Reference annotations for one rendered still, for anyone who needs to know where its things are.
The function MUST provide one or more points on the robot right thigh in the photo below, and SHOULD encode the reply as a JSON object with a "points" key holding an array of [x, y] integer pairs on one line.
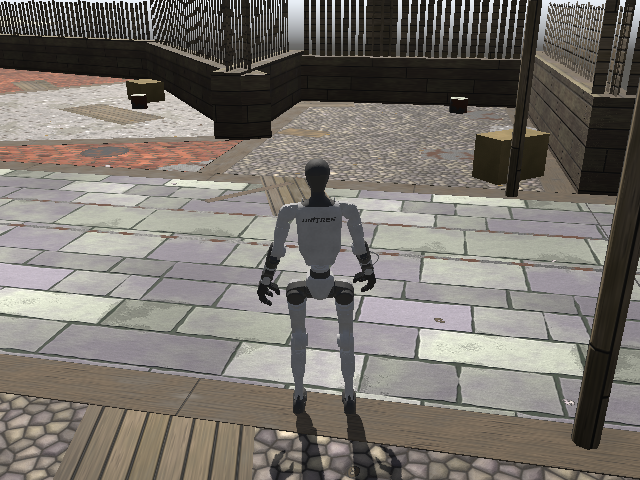
{"points": [[344, 301]]}

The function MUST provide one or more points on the left robot hand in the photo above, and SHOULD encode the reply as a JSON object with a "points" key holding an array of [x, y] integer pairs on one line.
{"points": [[262, 290]]}

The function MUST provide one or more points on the robot left upper arm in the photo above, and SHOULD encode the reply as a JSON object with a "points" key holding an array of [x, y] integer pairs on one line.
{"points": [[286, 213]]}

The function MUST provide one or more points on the robot right upper arm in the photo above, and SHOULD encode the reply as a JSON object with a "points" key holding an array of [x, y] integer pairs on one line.
{"points": [[349, 211]]}

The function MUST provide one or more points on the robot head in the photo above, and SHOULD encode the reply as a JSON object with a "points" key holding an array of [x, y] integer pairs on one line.
{"points": [[317, 173]]}

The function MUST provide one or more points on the robot left forearm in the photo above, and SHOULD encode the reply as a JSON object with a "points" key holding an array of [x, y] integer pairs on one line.
{"points": [[269, 267]]}

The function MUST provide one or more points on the robot right forearm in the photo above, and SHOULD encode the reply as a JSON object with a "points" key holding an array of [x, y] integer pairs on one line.
{"points": [[365, 261]]}

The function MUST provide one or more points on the right robot hand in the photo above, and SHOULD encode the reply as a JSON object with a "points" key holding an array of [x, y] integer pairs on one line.
{"points": [[362, 277]]}

